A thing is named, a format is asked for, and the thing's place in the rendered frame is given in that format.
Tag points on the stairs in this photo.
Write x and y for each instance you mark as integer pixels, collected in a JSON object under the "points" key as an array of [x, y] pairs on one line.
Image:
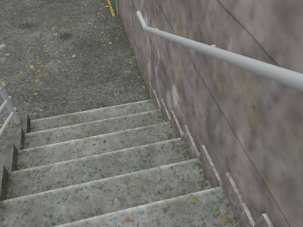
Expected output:
{"points": [[117, 166]]}

